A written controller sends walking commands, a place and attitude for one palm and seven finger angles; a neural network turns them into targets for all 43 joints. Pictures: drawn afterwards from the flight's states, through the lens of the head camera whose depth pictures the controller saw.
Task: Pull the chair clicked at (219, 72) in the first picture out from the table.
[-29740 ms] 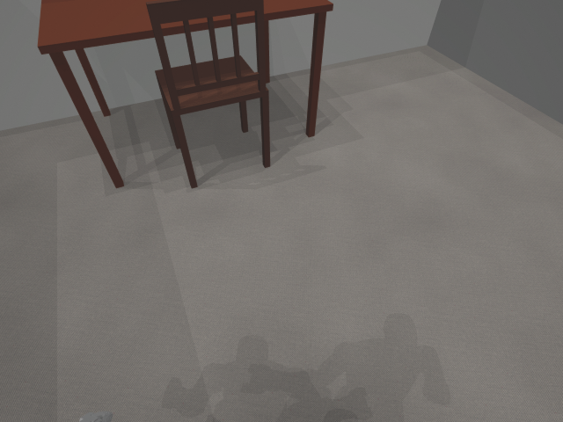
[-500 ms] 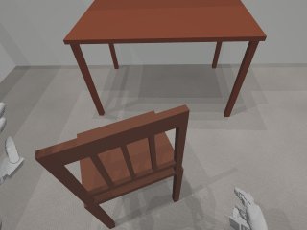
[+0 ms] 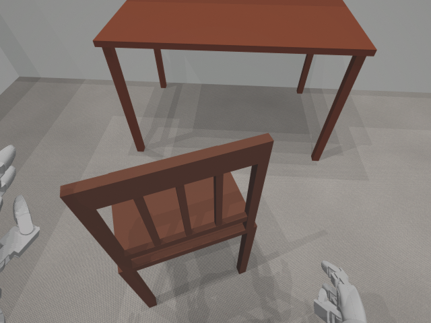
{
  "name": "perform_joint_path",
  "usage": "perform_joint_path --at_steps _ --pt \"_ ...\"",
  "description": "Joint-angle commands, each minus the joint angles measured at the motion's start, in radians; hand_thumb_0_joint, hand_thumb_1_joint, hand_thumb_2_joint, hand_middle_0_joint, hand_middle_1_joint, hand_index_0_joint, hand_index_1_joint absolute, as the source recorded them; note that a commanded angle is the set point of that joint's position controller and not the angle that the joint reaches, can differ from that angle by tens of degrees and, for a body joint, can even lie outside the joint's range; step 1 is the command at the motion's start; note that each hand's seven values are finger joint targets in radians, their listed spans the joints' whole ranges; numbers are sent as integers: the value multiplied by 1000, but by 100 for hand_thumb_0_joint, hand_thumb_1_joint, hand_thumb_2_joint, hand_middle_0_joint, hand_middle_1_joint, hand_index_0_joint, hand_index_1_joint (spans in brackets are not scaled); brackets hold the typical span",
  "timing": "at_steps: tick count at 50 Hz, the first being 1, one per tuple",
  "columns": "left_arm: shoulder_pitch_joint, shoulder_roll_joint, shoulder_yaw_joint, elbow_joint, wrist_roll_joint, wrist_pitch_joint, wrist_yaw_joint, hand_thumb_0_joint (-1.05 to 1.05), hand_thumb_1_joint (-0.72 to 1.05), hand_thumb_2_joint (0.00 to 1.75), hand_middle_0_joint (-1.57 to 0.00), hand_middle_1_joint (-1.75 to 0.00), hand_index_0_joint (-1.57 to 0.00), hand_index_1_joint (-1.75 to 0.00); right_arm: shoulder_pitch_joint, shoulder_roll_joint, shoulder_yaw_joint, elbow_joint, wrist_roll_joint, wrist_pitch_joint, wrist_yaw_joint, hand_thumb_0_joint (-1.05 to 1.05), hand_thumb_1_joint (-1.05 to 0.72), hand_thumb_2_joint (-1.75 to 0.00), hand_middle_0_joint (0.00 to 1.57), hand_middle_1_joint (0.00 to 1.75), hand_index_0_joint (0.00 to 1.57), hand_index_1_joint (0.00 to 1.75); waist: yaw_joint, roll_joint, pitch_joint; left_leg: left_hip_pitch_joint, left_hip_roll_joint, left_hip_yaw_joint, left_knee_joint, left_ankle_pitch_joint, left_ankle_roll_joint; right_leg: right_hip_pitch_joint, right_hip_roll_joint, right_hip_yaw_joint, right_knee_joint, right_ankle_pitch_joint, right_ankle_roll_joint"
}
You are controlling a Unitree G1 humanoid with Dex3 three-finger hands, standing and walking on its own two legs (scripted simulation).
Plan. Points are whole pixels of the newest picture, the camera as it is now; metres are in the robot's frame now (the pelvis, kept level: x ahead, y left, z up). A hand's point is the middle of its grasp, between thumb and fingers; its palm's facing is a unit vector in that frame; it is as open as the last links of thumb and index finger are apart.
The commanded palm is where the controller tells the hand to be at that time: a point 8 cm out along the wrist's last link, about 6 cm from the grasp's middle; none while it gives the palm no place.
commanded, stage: step back with the hand held close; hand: left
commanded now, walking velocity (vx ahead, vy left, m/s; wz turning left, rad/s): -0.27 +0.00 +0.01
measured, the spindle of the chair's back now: (184, 210) +0.39 +0.12 -0.10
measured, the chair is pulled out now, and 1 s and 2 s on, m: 0.65 0.65 0.65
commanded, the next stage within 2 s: stop stepping back and stand still in 1.04 s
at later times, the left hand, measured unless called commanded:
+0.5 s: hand (21, 251) +0.17 +0.26 +0.16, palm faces +0.41 -0.76 -0.50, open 7.4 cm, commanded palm +0.10 +0.30 +0.18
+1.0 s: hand out of the picture +0.10 +0.23 +0.17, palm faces +0.34 -0.77 -0.54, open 7.4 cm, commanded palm +0.03 +0.28 +0.18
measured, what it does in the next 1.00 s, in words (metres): walks backwards: right foot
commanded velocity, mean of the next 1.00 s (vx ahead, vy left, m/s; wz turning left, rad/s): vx -0.39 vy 0.00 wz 0.00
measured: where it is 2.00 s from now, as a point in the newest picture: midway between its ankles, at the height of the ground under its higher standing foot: outside the picture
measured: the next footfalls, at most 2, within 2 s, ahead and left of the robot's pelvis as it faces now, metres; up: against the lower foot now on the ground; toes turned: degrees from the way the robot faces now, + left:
right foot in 0.70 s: -0.02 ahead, -0.15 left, +0.00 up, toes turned -3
left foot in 1.06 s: -0.07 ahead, +0.11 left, +0.00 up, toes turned +1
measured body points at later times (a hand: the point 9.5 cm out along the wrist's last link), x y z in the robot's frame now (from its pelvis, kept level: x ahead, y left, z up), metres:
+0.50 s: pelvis -0.04 +0.00 -0.01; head -0.01 +0.01 +0.44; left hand +0.14 +0.30 +0.19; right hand +0.13 -0.25 -0.09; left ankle +0.01 +0.11 -0.73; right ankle +0.07 -0.14 -0.73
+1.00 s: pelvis -0.11 -0.02 +0.00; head -0.07 +0.00 +0.45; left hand +0.07 +0.27 +0.20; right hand +0.07 -0.26 -0.08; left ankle -0.11 +0.10 -0.69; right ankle -0.06 -0.15 -0.73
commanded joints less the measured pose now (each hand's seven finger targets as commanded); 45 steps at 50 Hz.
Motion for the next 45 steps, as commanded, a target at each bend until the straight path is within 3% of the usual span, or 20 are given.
perform_joint_path --at_steps 1,5,8,10,14,18,20,22,24,27,28,30,32,34,37,40,41,43,44,45 --pt "-32 228 160 -225 0 -63 38 0 90 90 -20 -30 -20 -30 -63 -117 -44 -150 -3 -42 -26 0 -90 -90 20 30 20 30 -20 -66 -110 -37 53 -72 -78 -115 23 26 -129 168 -183 -222 -59" --pt "-24 233 181 -244 10 -81 48 0 90 90 -20 -30 -20 -30 -70 -130 -43 -165 0 -56 -36 0 -90 -90 20 30 20 30 -18 87 -100 -216 128 -143 -244 -206 55 176 -48 92 -43 -199 -15" --pt "-11 237 188 -235 11 -90 45 0 90 90 -20 -30 -20 -30 -76 -130 -50 -154 4 -70 -34 0 -90 -90 20 30 20 30 -14 120 -129 -240 150 -147 -227 -38 61 247 -44 64 56 33 -13" --pt "-8 217 179 -231 14 -96 41 0 90 90 -20 -30 -20 -30 -73 -135 -55 -153 -1 -80 -30 0 -90 -90 20 30 20 30 -12 136 -123 -303 172 -152 -235 -53 68 276 -41 58 117 35 -9" --pt "-28 217 179 -232 16 -102 35 0 90 90 -20 -30 -20 -30 -55 -134 -65 -142 4 -85 -24 0 -90 -90 20 30 20 30 -15 35 -101 -325 142 -130 -156 -78 60 245 -62 101 101 71 -26" --pt "-42 256 204 -232 15 -109 39 0 90 90 -20 -30 -20 -30 -38 -133 -78 -114 -5 -80 -17 0 -90 -90 20 30 20 30 -22 -107 -118 -168 31 -70 34 -166 23 48 -174 245 -140 -90 -97" --pt "-21 251 198 -227 10 -107 42 0 90 90 -20 -30 -20 -30 -41 -120 -71 -108 -9 -69 -12 0 -90 -90 20 30 20 30 -23 -165 -150 -78 6 -53 123 -141 12 -22 -229 255 -207 -178 -122" --pt "-3 256 210 -230 9 -105 45 0 90 90 -20 -30 -20 -30 -55 -115 -66 -108 -11 -57 -10 0 -90 -90 20 30 20 30 -24 -165 -167 -41 13 -69 96 -117 17 -39 -224 212 -197 -193 -118" --pt "30 251 215 -247 8 -112 48 0 90 90 -20 -30 -20 -30 -69 -119 -66 -113 -9 -52 -18 0 -90 -90 20 30 20 30 -25 -65 -165 -71 65 -123 -53 -130 37 -14 -152 152 -119 -206 -80" --pt "11 235 226 -272 28 -135 45 0 90 90 -20 -30 -20 -30 -84 -150 -69 -147 -1 -76 -25 0 -90 -90 20 30 20 30 -31 198 -116 -450 250 -262 -331 -373 115 247 11 37 232 -204 -4" --pt "-21 257 235 -286 29 -137 45 0 90 90 -20 -30 -20 -30 -88 -140 -69 -141 6 -84 -30 0 -90 -90 20 30 20 30 -32 213 -108 -445 266 -277 -317 -258 128 251 18 34 283 -107 -2" --pt "-17 244 215 -303 15 -140 33 0 90 90 -20 -30 -20 -30 -68 -134 -74 -125 -4 -103 -28 0 -90 -90 20 30 20 30 -20 123 -150 -269 250 -233 -192 128 109 157 -8 55 256 -80 -14" --pt "-12 227 198 -289 6 -154 17 0 90 90 -20 -30 -20 -30 -60 -133 -69 -105 -13 -126 -21 0 -90 -90 20 30 20 30 -14 148 -114 -208 266 -228 -192 192 113 96 -10 46 232 -205 -24" --pt "-38 212 172 -273 6 -169 9 0 90 90 -20 -30 -20 -30 -40 -130 -63 -67 -26 -144 -14 0 -90 -90 20 30 20 30 -18 169 -112 -77 264 -231 -149 413 118 48 -14 43 138 -200 -24" --pt "-78 216 151 -294 15 -187 -6 0 90 90 -20 -30 -20 -30 -43 -146 -65 -48 -36 -155 1 0 -90 -90 20 30 20 30 -10 163 -238 140 251 -200 -57 702 89 79 -5 38 11 -24 -28" --pt "31 231 192 -297 -13 -174 -23 0 90 90 -20 -30 -20 -30 -76 -133 -76 -90 -17 -139 7 0 -90 -90 20 30 20 30 5 94 -261 45 186 -130 -18 364 60 124 -33 49 -4 16 -52" --pt "49 256 218 -302 -18 -174 -23 0 90 90 -20 -30 -20 -30 -88 -125 -76 -101 -12 -128 6 0 -90 -90 20 30 20 30 1 20 -231 -27 128 -90 37 166 35 107 -79 103 -57 74 -71" --pt "55 321 265 -283 -18 -171 -5 0 90 90 -20 -30 -20 -30 -58 -98 -87 -93 0 -101 5 0 -90 -90 20 30 20 30 -14 -208 -224 -50 -37 -7 353 -105 -33 -21 -328 360 -252 86 -197" --pt "60 290 244 -256 -20 -154 4 0 90 90 -20 -30 -20 -30 -82 -78 -86 -91 -7 -85 4 0 -90 -90 20 30 20 30 -11 -232 -208 -110 -38 -55 531 -173 -30 -15 -383 363 -255 163 -255" --pt "50 275 240 -238 -14 -145 8 0 90 90 -20 -30 -20 -30 -98 -56 -71 -100 -12 -75 1 0 -90 -90 20 30 20 30 -25 -209 -189 -177 -17 -85 573 -215 -26 34 -371 305 -211 289 -258"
